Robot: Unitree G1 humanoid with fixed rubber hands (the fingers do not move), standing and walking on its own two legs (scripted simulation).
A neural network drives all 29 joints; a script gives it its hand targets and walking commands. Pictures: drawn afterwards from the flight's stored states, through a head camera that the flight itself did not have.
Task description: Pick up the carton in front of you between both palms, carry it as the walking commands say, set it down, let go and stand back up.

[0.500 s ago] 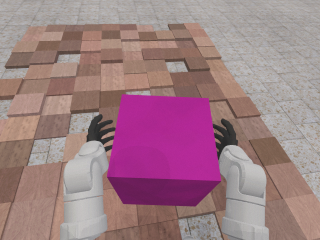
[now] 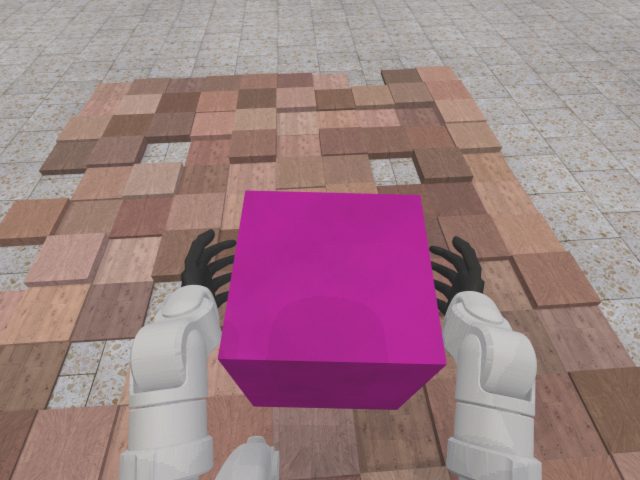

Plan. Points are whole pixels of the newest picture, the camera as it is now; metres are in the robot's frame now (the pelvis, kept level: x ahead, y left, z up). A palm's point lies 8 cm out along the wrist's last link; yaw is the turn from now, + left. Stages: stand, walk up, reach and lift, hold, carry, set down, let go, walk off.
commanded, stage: carry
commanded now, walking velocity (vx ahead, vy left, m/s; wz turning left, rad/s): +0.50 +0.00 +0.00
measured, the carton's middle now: (328, 311) +0.34 +0.01 +0.02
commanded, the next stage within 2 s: none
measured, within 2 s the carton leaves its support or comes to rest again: neither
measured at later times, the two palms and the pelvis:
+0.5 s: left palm (254, 78) +0.67 +0.15 +0.17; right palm (449, 85) +0.66 -0.16 +0.18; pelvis +0.33 +0.01 +0.03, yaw -1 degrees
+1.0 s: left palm (313, 45) +0.99 +0.08 +0.10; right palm (446, 50) +0.99 -0.22 +0.09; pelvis +0.66 -0.07 +0.01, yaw -1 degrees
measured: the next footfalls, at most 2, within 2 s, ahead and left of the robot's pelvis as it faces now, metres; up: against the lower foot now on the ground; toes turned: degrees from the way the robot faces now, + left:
left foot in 0.16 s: +0.32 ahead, +0.10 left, +0.03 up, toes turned +6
right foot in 0.66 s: +0.60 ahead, -0.13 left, +0.00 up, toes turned -7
